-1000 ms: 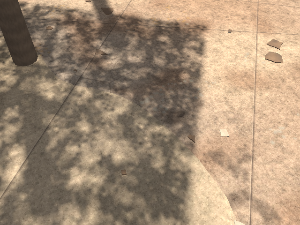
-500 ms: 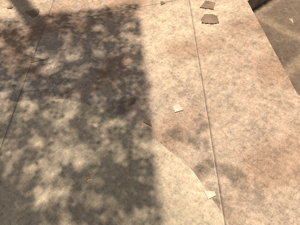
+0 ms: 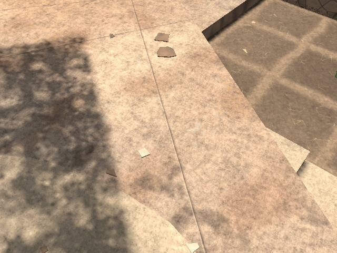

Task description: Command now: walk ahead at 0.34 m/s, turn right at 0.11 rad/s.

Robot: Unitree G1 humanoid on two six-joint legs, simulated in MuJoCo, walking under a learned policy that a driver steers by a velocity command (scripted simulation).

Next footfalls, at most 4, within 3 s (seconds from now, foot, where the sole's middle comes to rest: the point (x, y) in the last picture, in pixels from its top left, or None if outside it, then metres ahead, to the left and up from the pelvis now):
0.26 right None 0.23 -0.16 -0.78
0.80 left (147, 242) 0.56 0.07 -0.78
1.28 right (176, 175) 0.88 -0.05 -0.78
1.78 left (93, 160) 0.96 0.34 -0.78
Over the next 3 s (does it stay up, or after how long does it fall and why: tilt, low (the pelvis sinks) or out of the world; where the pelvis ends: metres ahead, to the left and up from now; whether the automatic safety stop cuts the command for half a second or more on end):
stays up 1.51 0.43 0.00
